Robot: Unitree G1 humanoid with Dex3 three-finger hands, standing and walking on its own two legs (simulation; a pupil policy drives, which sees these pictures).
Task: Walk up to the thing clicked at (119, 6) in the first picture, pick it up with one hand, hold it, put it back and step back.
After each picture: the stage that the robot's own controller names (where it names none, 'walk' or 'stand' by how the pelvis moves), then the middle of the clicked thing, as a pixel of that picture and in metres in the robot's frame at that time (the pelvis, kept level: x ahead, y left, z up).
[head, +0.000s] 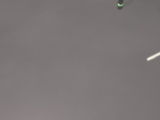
stand; (120, 0) +2.09 -0.50 -0.66
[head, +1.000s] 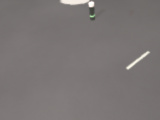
walk; (92, 11) +1.98 +0.00 -0.63
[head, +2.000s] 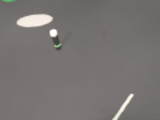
walk; (56, 40) +1.30 +0.41 -0.65
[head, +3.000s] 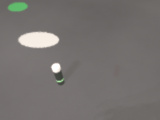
walk; (58, 75) +0.84 +0.32 -0.65
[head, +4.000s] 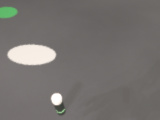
walk; (59, 105) +0.52 +0.23 -0.62
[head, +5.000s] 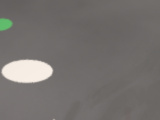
stand; out of the picture +0.36 +0.25 -0.65
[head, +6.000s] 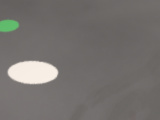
stand; out of the picture +0.36 +0.21 -0.65
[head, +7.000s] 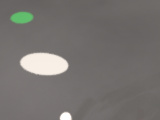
stand; out of the picture +0.41 +0.18 -0.65
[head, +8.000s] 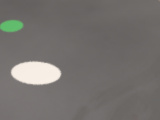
stand; out of the picture +0.36 +0.20 -0.66
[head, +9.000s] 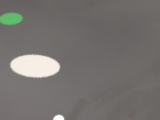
stand; out of the picture +0.39 +0.20 -0.66
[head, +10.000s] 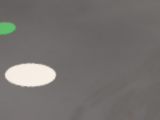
stand; out of the picture +0.35 +0.21 -0.66
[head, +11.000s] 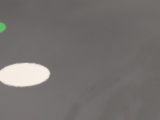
stand; out of the picture +0.35 +0.23 -0.66
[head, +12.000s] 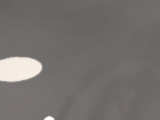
stand; out of the picture +0.34 +0.26 -0.65
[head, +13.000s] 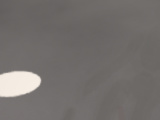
stand; out of the picture +0.31 +0.26 -0.66
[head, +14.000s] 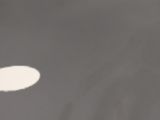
stand; out of the picture +0.31 +0.27 -0.66
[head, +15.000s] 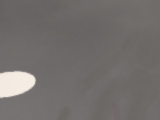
stand; out of the picture +0.30 +0.28 -0.66
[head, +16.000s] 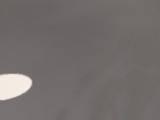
stand; out of the picture +0.29 +0.29 -0.66
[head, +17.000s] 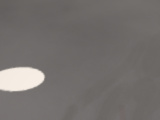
stand; out of the picture +0.35 +0.24 -0.66
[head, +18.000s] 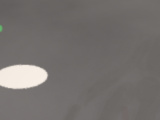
stand; out of the picture +0.34 +0.23 -0.66
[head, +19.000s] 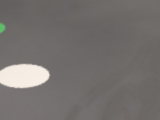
go down; out of the picture +0.34 +0.22 -0.66
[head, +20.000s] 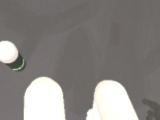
go down; (13, 58) +0.41 +0.29 -0.29
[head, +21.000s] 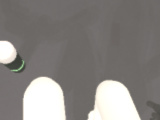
approach; (11, 59) +0.40 +0.31 -0.27
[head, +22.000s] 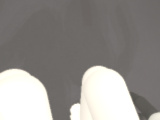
close in; out of the picture +0.37 +0.35 -0.16
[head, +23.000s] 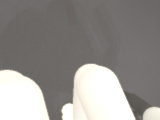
close; out of the picture +0.36 +0.36 -0.15
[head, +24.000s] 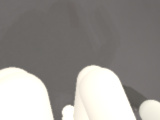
lift; out of the picture +0.32 +0.35 -0.15
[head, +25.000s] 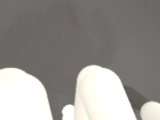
lift; out of the picture +0.31 +0.35 -0.14
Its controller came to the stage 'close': yes
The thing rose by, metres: 0.02
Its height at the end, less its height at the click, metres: +0.02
